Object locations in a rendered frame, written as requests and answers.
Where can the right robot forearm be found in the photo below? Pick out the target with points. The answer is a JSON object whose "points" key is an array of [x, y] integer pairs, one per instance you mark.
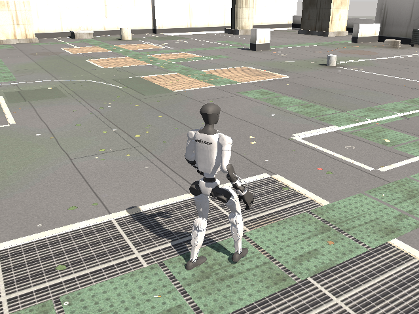
{"points": [[236, 183]]}

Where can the humanoid robot torso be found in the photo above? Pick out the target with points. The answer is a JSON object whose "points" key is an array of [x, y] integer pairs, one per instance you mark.
{"points": [[208, 159]]}

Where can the robot right shin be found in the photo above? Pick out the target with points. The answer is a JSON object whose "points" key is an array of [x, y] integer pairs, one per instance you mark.
{"points": [[237, 233]]}

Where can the left robot upper arm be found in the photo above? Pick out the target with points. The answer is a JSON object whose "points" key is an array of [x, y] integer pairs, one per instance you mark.
{"points": [[190, 155]]}

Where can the right robot upper arm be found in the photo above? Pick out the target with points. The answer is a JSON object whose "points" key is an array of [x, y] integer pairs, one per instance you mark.
{"points": [[226, 143]]}

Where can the robot right hand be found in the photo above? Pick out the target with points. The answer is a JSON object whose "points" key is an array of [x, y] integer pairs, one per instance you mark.
{"points": [[247, 199]]}

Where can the left robot forearm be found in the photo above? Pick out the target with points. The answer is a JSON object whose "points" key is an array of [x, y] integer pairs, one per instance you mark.
{"points": [[193, 163]]}

